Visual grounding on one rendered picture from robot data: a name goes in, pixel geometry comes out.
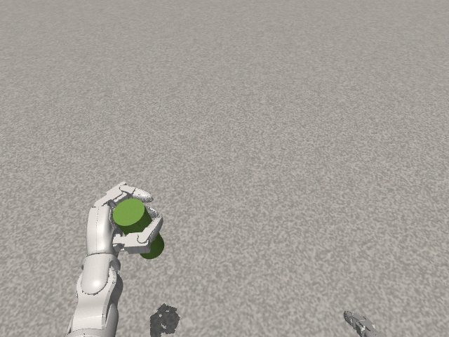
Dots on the left robot arm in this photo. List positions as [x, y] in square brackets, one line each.
[98, 289]

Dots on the can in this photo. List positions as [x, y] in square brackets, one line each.
[132, 216]

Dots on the right robot hand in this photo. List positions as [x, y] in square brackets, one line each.
[363, 326]

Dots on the left robot hand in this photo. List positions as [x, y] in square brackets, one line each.
[103, 235]

